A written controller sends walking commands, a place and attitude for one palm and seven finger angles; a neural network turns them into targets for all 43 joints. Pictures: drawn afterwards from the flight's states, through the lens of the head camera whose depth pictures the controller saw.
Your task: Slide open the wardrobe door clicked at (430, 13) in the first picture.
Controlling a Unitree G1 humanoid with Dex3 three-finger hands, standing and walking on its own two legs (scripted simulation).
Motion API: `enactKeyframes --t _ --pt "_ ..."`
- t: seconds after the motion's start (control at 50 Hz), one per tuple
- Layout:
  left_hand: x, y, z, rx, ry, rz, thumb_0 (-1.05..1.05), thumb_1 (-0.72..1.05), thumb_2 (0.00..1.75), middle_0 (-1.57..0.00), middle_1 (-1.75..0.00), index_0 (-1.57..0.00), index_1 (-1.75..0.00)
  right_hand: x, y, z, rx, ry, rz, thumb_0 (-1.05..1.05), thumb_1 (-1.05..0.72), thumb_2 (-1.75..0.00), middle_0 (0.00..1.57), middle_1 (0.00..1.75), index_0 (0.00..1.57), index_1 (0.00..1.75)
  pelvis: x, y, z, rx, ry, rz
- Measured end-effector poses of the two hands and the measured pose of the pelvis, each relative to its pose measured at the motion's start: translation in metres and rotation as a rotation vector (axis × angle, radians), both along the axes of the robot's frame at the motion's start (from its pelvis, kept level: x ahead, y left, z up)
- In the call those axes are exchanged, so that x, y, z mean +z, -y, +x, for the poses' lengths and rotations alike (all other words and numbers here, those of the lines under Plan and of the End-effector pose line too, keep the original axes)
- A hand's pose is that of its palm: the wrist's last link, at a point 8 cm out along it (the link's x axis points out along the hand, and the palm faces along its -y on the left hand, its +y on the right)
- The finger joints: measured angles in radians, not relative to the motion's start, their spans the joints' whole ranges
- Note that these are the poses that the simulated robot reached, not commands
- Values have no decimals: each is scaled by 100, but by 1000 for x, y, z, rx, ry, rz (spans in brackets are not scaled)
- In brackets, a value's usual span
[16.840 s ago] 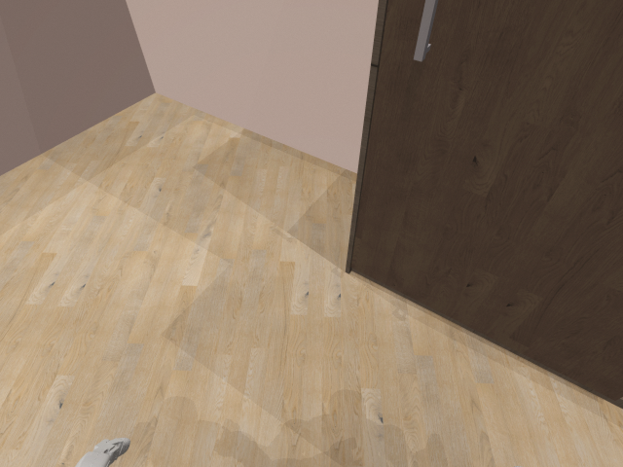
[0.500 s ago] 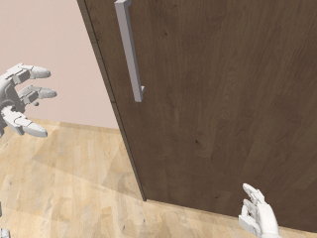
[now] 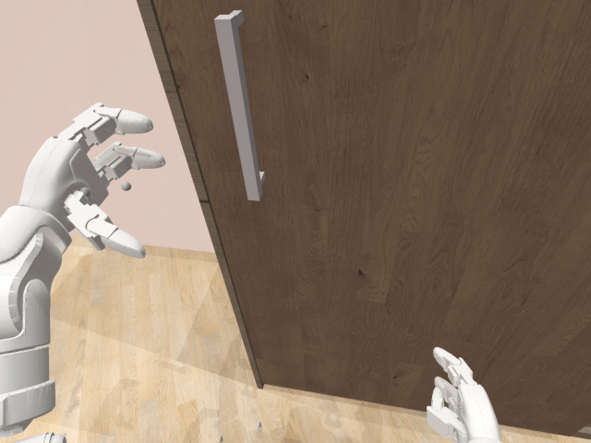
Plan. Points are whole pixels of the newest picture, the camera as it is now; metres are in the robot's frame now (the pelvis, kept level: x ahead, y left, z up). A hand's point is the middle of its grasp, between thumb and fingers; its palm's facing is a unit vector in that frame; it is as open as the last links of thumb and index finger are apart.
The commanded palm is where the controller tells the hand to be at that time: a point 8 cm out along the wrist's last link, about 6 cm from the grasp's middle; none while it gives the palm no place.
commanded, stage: move the hooked fingers beside the handle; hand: left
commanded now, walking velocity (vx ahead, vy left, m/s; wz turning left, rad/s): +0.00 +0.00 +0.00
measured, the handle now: (246, 116) +0.45 +0.10 +0.26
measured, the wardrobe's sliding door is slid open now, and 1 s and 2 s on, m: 0.00 0.00 0.00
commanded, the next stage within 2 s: none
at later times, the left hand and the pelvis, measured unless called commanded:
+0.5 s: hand (138, 147) +0.36 +0.22 +0.26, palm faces +0.02 -1.00 -0.09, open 14.0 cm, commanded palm +0.32 +0.25 +0.26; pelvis +0.01 -0.01 +0.00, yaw +0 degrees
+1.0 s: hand (192, 154) +0.39 +0.16 +0.24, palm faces -0.08 -1.00 -0.05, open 14.0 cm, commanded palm +0.37 +0.22 +0.25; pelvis +0.00 -0.01 +0.00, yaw +0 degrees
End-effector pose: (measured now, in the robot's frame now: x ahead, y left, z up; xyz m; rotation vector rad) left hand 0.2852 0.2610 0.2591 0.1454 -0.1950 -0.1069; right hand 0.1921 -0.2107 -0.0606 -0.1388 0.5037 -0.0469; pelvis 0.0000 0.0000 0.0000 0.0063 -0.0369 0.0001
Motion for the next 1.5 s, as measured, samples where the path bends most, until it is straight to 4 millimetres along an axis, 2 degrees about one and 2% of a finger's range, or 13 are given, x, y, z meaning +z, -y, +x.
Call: enactKeyframes --t 0.08,0.16,0.26,0.36,0.44,0.54,0.64,0.72,0.8,1.0,1.18,1.4,1.5 --pt "21 -24 8 115 32 -34 -1 -50 30 -31 -120 -31 -120 1 1 0 -6 -7 12 1 -90 -90 20 30 20 30 0 3 3 -4 1 -1" --pt "6 -39 18 182 -116 -19 -1 -50 30 -30 -120 -30 -120 -4 9 -1 -12 -39 10 1 -90 -90 21 30 20 30 0 3 1 4 -11 -3" --pt "-29 -18 27 85 -219 -15 -1 -50 30 -29 -120 -29 -120 -10 20 -5 -21 -83 -34 1 -90 -90 20 30 20 30 -1 2 -2 15 -18 -3" --pt "-10 9 33 14 -33 -41 -1 -50 30 -30 -120 -30 -120 -6 22 -6 -41 -70 -49 1 -90 -90 20 30 20 30 0 4 3 6 -10 -2" --pt "13 3 45 70 7 -61 -1 -50 30 -30 -120 -30 -120 -4 20 -5 -57 -56 -21 1 -90 -90 20 30 20 30 0 6 6 -2 -10 -1" --pt "-5 -12 59 137 -180 -40 -1 -50 30 -30 -120 -30 -120 -10 24 -9 -70 -84 6 1 -90 -90 20 30 20 30 1 6 5 -5 -27 0" --pt "-26 9 53 54 -175 -43 -1 -50 30 -30 -120 -29 -120 -14 28 -13 -66 -114 -24 1 -90 -90 20 30 20 30 0 6 4 2 -26 0" --pt "-13 21 53 30 -56 -79 -1 -50 30 -30 -120 -30 -120 -12 28 -13 -62 -113 -44 1 -90 -90 20 30 20 30 0 7 5 3 -14 0" --pt "1 18 66 82 -54 -81 -1 -50 30 -30 -120 -30 -120 -10 26 -13 -71 -104 -32 1 -90 -90 20 30 20 30 0 9 4 3 -12 -1" --pt "-20 41 89 35 -178 -85 -1 -50 30 -30 -120 -30 -120 -20 31 -28 -101 -152 -24 1 -90 -90 20 30 20 30 1 7 1 -1 -29 3" --pt "-3 42 103 72 -112 -108 -1 -50 30 -32 -121 -30 -120 -21 40 -46 -145 -189 -31 1 -90 -90 20 30 20 30 2 10 3 -15 -28 3" --pt "-24 30 86 76 -158 -92 -1 -50 30 -32 -121 -30 -120 -24 51 -56 -165 -215 -48 1 -90 -90 20 30 20 30 2 10 1 -14 -23 2" --pt "-11 37 81 65 -92 -92 -1 -50 30 -31 -121 -30 -120 -19 45 -47 -143 -182 -55 1 -91 -90 20 30 20 30 2 9 -2 -8 -11 0"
